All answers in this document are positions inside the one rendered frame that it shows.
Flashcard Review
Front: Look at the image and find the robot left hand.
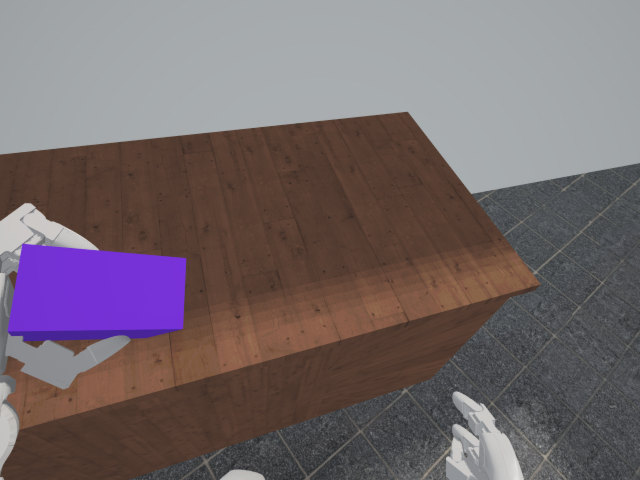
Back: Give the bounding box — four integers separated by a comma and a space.
0, 203, 131, 389

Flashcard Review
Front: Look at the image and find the left robot forearm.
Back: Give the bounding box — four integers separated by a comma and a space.
0, 375, 20, 480

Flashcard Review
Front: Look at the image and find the robot right hand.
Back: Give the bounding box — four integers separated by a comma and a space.
446, 391, 524, 480

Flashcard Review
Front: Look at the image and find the sponge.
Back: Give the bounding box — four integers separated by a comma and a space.
7, 244, 186, 341

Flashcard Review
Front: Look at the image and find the table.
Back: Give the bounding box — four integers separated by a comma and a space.
0, 112, 541, 480

